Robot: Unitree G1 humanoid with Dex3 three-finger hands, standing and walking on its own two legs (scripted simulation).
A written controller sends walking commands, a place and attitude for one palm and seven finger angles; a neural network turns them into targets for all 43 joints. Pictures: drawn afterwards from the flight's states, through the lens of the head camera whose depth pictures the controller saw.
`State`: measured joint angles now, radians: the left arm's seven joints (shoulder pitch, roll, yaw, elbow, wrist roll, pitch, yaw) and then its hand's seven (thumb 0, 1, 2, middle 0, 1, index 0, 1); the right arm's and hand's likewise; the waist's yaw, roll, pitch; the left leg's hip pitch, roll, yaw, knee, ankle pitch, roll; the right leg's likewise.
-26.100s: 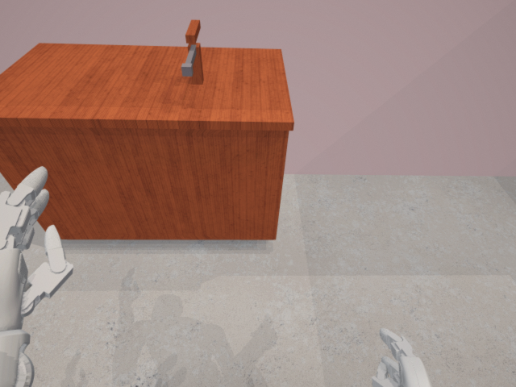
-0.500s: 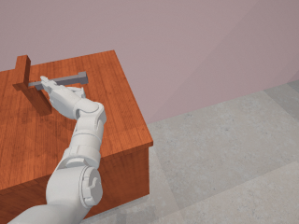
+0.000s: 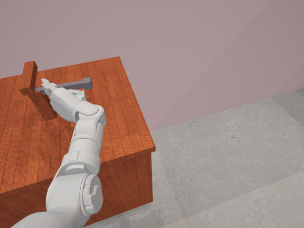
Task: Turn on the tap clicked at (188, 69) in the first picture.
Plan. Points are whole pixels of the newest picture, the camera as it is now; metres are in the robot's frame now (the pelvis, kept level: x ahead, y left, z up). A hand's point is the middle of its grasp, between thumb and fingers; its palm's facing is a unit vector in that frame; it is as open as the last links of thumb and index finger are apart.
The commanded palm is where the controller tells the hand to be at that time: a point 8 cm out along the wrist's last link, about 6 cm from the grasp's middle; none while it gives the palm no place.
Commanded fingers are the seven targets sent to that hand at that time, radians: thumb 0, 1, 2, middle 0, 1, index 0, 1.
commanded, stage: lift the hand up off the lever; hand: left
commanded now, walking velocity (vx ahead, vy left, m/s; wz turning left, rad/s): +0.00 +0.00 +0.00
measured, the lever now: (87, 83) +0.54 +0.21 +0.09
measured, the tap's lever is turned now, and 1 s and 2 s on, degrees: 86 86 86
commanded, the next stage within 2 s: draw the hand back beside the body in 0.92 s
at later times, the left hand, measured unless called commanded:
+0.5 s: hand (82, 90) +0.44 +0.19 +0.15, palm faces +0.80 -0.59 -0.10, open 7.8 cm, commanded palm +0.38 +0.20 +0.16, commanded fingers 0.00 0.90 0.90 -0.15 -0.15 -0.15 -0.15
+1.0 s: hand (79, 88) +0.44 +0.19 +0.16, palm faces +0.81 -0.58 -0.11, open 7.8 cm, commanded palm +0.38 +0.21 +0.16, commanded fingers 0.00 0.90 0.90 -0.15 -0.15 -0.15 -0.15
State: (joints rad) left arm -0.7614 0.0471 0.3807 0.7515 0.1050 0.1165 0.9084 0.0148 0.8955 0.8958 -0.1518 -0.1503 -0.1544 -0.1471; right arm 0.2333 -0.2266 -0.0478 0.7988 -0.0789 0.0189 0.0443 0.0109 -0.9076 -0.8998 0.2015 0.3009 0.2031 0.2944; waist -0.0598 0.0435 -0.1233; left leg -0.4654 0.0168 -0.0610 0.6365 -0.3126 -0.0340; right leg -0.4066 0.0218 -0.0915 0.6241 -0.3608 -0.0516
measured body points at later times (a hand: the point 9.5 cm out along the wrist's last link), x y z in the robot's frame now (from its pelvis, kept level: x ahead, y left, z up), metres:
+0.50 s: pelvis +0.00 +0.00 +0.00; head +0.01 -0.02 +0.45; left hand +0.39 +0.21 +0.16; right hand +0.12 -0.24 -0.13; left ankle +0.00 +0.14 -0.72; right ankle -0.03 -0.08 -0.72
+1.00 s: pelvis +0.00 +0.00 +0.01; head +0.01 -0.02 +0.46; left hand +0.39 +0.22 +0.17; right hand +0.13 -0.24 -0.12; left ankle +0.00 +0.14 -0.72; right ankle -0.03 -0.08 -0.72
